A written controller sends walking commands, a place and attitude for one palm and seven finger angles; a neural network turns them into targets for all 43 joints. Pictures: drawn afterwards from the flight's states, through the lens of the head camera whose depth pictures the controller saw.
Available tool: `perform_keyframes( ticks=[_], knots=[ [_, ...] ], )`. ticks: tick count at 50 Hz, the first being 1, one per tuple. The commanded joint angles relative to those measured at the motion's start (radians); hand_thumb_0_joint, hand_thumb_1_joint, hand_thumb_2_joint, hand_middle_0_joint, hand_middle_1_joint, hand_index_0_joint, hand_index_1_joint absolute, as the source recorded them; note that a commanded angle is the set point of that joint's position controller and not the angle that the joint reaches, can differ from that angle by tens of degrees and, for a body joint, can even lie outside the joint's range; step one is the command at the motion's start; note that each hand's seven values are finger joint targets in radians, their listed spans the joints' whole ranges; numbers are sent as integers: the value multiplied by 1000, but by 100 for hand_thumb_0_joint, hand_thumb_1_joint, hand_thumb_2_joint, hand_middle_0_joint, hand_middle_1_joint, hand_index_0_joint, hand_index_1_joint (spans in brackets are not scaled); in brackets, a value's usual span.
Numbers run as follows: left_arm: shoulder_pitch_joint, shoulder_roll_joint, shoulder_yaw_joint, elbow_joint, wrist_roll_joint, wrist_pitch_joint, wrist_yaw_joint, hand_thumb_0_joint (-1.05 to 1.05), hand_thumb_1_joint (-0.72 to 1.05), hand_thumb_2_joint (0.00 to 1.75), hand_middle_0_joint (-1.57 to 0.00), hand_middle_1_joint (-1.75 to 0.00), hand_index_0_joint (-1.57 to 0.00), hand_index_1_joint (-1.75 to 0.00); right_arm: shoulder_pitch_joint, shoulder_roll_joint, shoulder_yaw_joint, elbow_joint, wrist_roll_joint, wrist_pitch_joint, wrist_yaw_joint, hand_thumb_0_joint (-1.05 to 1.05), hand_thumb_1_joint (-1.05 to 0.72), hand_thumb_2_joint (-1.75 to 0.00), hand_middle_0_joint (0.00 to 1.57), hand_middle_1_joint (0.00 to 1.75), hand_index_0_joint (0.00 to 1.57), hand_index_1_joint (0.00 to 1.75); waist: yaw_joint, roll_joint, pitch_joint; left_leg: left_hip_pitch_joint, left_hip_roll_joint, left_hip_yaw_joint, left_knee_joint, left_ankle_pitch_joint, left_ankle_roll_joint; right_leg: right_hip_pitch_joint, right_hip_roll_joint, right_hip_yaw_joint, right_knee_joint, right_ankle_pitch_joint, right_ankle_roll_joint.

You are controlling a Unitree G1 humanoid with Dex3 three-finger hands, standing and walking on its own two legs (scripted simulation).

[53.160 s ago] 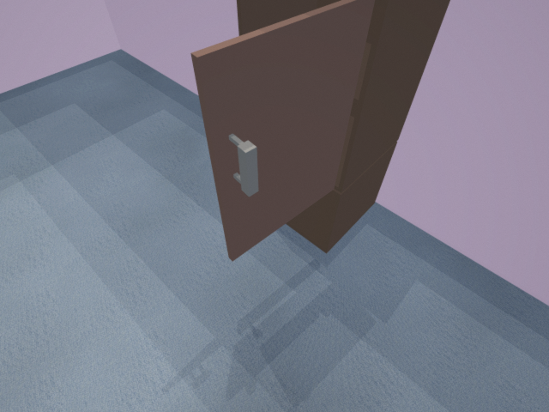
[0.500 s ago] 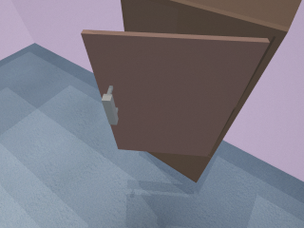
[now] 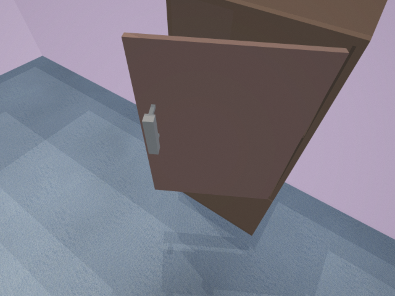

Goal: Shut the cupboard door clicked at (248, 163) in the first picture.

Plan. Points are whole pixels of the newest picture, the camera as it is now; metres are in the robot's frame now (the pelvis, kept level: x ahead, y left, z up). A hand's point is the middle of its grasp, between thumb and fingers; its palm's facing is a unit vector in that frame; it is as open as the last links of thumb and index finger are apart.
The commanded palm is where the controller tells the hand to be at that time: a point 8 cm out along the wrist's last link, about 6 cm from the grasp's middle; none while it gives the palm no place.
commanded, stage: come to a stop and stand still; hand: left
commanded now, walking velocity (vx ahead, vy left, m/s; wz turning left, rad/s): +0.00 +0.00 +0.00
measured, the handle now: (153, 129) +0.49 +0.14 +0.03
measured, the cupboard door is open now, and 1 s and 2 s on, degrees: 29 29 29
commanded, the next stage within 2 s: look again from close up in 0.48 s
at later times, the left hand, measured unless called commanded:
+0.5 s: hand out of the picture -0.01 +0.13 -0.17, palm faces +0.05 -0.99 -0.14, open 7.4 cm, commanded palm none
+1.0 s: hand out of the picture +0.04 +0.21 -0.17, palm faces +0.00 -0.97 -0.25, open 7.4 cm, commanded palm none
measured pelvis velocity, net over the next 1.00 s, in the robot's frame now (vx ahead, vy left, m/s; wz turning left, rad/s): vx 0.02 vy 0.01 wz -0.02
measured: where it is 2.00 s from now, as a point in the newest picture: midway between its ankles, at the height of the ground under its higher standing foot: outside the picture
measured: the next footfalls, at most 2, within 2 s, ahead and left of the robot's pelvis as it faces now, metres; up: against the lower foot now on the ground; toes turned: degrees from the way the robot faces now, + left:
none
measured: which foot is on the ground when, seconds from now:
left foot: down 0.00-1.00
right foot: down 0.00-1.00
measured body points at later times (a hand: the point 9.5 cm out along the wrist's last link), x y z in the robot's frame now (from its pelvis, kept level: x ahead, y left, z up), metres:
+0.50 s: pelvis +0.01 -0.02 +0.01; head +0.02 -0.01 +0.46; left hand -0.01 +0.18 -0.16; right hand -0.02 -0.24 -0.15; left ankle +0.03 +0.12 -0.74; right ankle -0.04 -0.13 -0.74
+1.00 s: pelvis +0.02 +0.01 +0.00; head +0.02 +0.01 +0.45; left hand +0.04 +0.26 -0.15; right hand +0.06 -0.22 -0.16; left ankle +0.03 +0.12 -0.74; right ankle -0.04 -0.13 -0.74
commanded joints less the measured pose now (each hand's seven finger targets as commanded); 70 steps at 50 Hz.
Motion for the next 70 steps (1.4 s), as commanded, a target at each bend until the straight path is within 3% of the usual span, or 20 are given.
perform_keyframes(
  ticks=[1,3,9,28,29,30,31,34,41,58,59,60,61,62,63,64,66,67,69,70],
  knots=[
    [34,106,2,-5,4,-34,3,0,90,90,-20,-30,-20,-30,44,-78,-12,-26,6,-2,10,0,-90,-90,20,30,20,30,-33,-59,-16,121,30,-52,-65,-34,-9,-143,-113,139,-195,-17,-69],
    [33,86,-8,10,0,-46,7,0,90,90,-20,-30,-20,-30,58,-88,-11,1,6,-7,9,0,-90,-90,20,30,20,30,-29,-128,0,142,50,-54,-62,32,-7,-133,-98,113,-193,80,-61],
    [81,50,-16,46,-7,-46,14,0,90,90,-20,-30,-20,-30,96,-81,-1,64,9,-15,3,0,-90,-90,20,30,20,30,-16,2,37,141,81,-67,-108,98,-6,-88,-61,81,-173,119,-43],
    [147,2,-15,78,-6,-47,23,0,90,90,-20,-30,-20,-30,136,-53,0,88,11,-21,-13,0,-90,-90,20,30,20,30,-6,18,17,155,92,-68,-97,155,-1,-31,-54,56,-144,238,-41],
    [229,30,-23,94,11,-86,62,0,90,90,-20,-30,-20,-30,3,-80,4,9,17,-48,1,0,-90,-90,20,30,20,30,47,50,22,81,86,-26,146,172,-23,-57,-130,146,-137,683,-6],
    [159,73,-19,40,5,-96,55,0,90,90,-20,-30,-20,-30,80,-24,6,-19,12,-38,9,0,-90,-90,20,30,20,30,-35,37,-27,48,47,-46,94,-87,-10,-34,-151,145,-105,520,-53],
    [115,59,-23,19,5,-95,49,0,90,90,-20,-30,-20,-30,121,-34,3,-11,10,-36,12,0,-90,-90,20,30,20,30,-45,24,-52,68,52,-49,58,-73,-7,-61,-113,114,-83,295,-71],
    [138,27,-28,15,2,-91,42,0,90,90,-20,-30,-20,-30,131,-66,4,-19,6,-53,10,0,-90,-90,20,30,20,30,-18,70,-65,92,86,-84,26,171,18,-57,-45,52,-2,265,-57],
    [124,40,-36,-7,4,-62,32,0,90,90,-20,-30,-20,-30,88,-114,2,-50,4,-46,11,0,-90,-90,20,30,20,30,-1,21,54,29,88,-115,-70,-4,35,-127,-21,52,-15,16,-43],
    [76,135,-27,-21,2,-61,21,0,90,90,-20,-30,-20,-30,10,-177,-2,-35,7,-55,11,0,-90,-90,20,30,20,30,9,22,-43,124,88,-85,-63,165,39,-67,-55,62,-20,199,-31],
    [148,86,-34,-3,11,-68,58,0,90,90,-20,-30,-20,-30,-17,-175,-3,-89,18,-50,14,0,-90,-90,20,30,20,30,20,-25,-10,101,123,-66,116,274,10,-103,-95,106,-60,372,-13],
    [-772,779,491,-1618,-95,-349,72,0,90,90,-20,-30,-20,-30,87,-349,-46,-310,33,-237,-71,0,-90,-90,20,30,20,30,-131,29,-374,403,55,-127,150,408,23,-130,9,-79,214,436,-31],
    [53,163,41,-1192,-125,-256,50,0,90,90,-22,-32,-22,-32,4,-230,2,-335,90,-319,-103,0,-90,-90,20,30,20,30,-5,371,-538,495,84,-159,80,580,5,-259,40,-124,333,168,-11],
    [284,-32,-10,-1224,-189,-133,45,0,90,90,-24,-34,-24,-34,-10,-180,-6,-367,62,-361,-75,0,-90,-90,20,30,20,30,13,442,-500,411,62,-135,23,678,-44,-240,44,-124,341,59,-20],
    [120,26,27,-1162,-167,-142,54,0,90,90,-25,-36,-25,-36,21,-166,-18,-335,66,-382,-45,0,-90,-90,20,30,20,30,-42,214,-267,196,56,-139,36,483,-38,-308,28,-103,276,33,-9],
    [128,-15,36,-1079,-177,-175,28,0,90,90,-27,-38,-27,-38,5,-186,-42,-370,52,-386,-33,0,-90,-90,20,30,20,30,-43,105,-99,35,28,-124,82,214,-25,-352,33,-121,188,37,-14],
    [266,16,135,-842,-210,-310,-48,0,90,90,-31,-42,-31,-42,-39,-192,-54,-410,42,-385,-18,0,-90,-90,20,30,20,30,-25,-164,39,-235,-9,-110,190,-93,-15,-483,32,-133,174,-68,-17],
    [370,5,161,-764,-229,-392,-117,0,90,90,-33,-44,-33,-44,-42,-190,-60,-434,44,-383,-4,0,-90,-90,20,30,20,30,17,-137,18,-272,-21,-93,249,-34,-18,-484,30,-122,229,2,-32],
    [428,32,228,-766,-263,-572,-268,0,90,90,-36,-48,-36,-48,-56,-192,-80,-473,23,-374,20,0,-90,-90,20,30,20,30,72,-194,-224,-330,-23,-71,403,116,-24,-501,41,-123,438,202,-37],
    [387,34,203,-784,-276,-646,-348,0,90,90,-38,-50,-38,-50,-79,-197,-82,-501,22,-378,28,0,-90,-90,20,30,20,30,70,-159,-267,-388,-32,-64,458,81,-24,-549,38,-98,495,182,-35]
  ],
)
